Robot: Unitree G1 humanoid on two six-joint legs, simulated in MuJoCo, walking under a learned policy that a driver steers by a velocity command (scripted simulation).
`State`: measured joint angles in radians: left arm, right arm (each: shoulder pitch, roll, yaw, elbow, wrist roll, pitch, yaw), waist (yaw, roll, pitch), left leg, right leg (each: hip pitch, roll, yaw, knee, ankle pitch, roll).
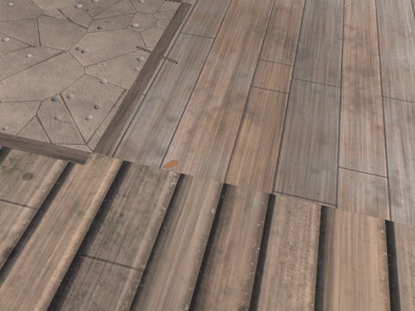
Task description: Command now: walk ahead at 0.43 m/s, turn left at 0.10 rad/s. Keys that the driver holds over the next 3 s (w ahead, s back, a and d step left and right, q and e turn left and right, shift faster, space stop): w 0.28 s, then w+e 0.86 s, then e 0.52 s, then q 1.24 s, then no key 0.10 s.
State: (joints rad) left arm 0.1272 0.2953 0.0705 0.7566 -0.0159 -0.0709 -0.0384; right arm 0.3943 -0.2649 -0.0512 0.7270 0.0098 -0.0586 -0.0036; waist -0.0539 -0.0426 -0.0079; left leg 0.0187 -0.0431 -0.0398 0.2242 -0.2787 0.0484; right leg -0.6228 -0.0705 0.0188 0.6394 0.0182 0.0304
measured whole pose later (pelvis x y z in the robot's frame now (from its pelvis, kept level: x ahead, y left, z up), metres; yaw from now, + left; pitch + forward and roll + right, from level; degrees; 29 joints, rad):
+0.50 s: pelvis +0.27 -0.05 +0.00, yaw -3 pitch +2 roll -1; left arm 0.38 0.26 0.05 0.82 -0.02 -0.08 -0.01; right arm 0.11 -0.28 -0.05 0.67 0.00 -0.08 0.01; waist 0.08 0.05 0.02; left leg -0.67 0.10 -0.08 0.68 0.03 -0.04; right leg -0.07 0.07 0.01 0.25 -0.22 -0.06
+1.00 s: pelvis +0.54 -0.05 +0.00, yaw -20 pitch +1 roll +3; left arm 0.14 0.31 0.07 0.66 -0.02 -0.02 -0.03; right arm 0.32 -0.29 -0.08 0.82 0.00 -0.09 0.00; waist -0.08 -0.04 0.04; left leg -0.02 0.00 0.19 0.25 -0.24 0.00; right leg -0.69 -0.11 0.04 0.83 -0.06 0.00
